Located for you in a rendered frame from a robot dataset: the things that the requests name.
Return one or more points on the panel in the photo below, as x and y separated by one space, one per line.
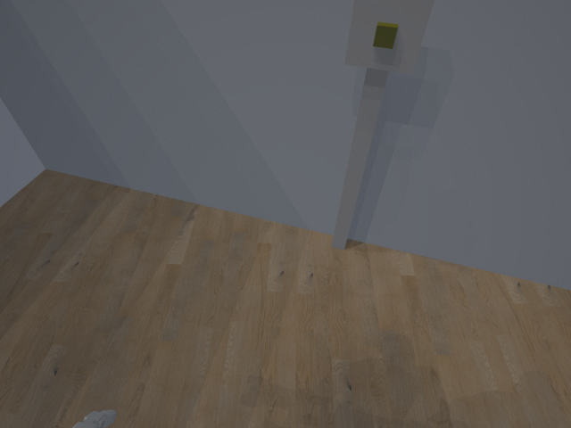
412 17

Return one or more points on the button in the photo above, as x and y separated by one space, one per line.
385 35

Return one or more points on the robot left hand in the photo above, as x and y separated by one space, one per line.
97 419

